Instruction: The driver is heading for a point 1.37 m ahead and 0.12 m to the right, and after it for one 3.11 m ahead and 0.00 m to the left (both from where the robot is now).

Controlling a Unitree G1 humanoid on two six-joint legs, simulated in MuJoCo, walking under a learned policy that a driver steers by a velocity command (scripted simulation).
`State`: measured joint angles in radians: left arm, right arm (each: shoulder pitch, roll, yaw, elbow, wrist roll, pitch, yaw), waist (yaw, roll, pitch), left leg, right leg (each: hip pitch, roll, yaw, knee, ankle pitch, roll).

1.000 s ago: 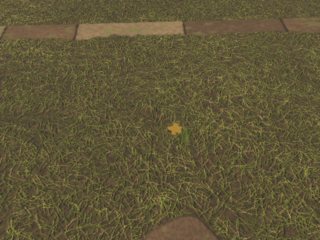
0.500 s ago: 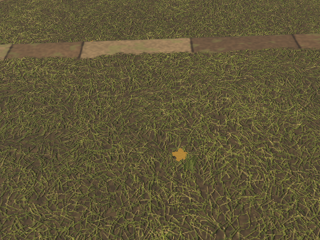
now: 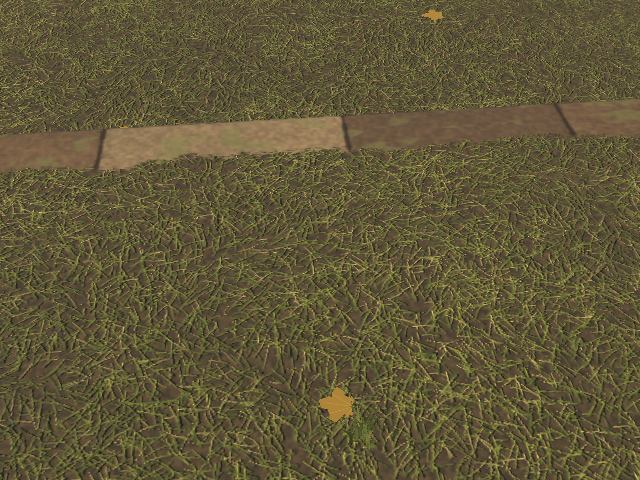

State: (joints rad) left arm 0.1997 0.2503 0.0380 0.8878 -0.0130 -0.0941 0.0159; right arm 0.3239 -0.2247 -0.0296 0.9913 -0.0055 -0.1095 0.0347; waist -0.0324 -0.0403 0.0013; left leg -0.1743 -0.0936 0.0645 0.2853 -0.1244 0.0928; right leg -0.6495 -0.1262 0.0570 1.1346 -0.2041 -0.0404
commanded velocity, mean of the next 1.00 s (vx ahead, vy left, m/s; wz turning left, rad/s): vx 0.50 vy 0.00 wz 0.00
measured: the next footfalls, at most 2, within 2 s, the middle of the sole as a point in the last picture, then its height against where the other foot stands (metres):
right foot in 0.30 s outside the picture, level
left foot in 0.86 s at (288, 422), level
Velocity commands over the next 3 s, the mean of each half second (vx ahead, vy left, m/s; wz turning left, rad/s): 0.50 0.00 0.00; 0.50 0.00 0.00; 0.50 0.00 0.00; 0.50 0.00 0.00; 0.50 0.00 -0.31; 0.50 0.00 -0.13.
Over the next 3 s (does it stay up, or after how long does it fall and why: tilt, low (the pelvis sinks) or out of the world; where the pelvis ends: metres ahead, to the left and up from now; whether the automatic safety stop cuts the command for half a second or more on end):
stays up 1.63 -0.09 0.00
